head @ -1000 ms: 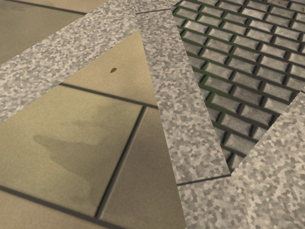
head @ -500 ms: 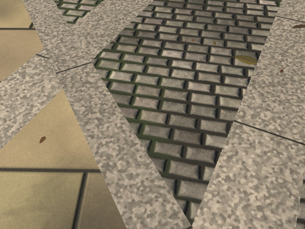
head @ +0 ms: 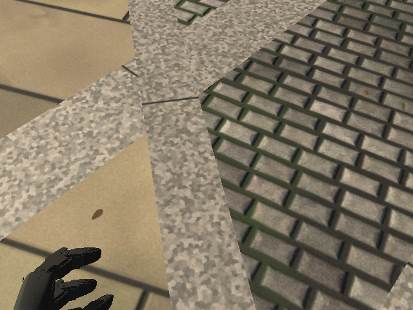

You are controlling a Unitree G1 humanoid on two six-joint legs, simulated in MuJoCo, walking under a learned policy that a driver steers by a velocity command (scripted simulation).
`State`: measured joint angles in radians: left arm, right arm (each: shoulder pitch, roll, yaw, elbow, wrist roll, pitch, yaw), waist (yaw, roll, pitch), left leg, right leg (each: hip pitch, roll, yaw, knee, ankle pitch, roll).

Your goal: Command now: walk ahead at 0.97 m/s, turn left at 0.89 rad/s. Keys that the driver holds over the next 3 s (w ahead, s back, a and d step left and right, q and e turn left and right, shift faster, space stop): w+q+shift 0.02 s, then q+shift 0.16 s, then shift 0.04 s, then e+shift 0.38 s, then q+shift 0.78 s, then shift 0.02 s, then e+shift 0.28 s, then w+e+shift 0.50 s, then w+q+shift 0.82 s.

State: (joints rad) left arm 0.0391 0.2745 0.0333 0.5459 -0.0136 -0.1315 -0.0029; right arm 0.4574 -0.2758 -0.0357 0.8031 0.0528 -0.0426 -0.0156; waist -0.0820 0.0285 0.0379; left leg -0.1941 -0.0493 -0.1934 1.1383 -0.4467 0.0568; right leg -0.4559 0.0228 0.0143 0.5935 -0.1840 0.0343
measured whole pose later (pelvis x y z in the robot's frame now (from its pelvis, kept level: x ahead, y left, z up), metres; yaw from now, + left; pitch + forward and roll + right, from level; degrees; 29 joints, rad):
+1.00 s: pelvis +0.35 +0.01 +0.02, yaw +13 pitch +1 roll -1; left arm 0.08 0.26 0.05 0.73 0.02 0.02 0.05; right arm 0.20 -0.31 -0.09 0.78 0.03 0.07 0.00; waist -0.03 0.00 0.06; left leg -0.47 0.05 0.06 0.93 -0.41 -0.06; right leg -0.22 -0.08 -0.17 0.47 -0.25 0.01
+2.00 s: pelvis +0.46 +0.06 +0.02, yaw +18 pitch +2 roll +1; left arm 0.20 0.33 0.08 0.65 -0.04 -0.03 -0.02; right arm 0.39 -0.31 -0.09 0.76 -0.01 -0.09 -0.01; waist -0.08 -0.04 -0.03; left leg -0.01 -0.02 0.10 0.28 -0.31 0.02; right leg -0.74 -0.08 0.08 1.18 -0.18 0.01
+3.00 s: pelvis +1.25 +0.15 +0.02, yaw +34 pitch -1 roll -1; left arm 0.00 0.22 0.00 0.53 0.01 -0.14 0.00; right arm 0.50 -0.20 -0.04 0.77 0.03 -0.07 0.02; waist -0.08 -0.02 0.04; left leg -0.16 -0.20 -0.12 0.46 -0.25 0.16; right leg -0.65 -0.07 0.21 1.05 -0.21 0.02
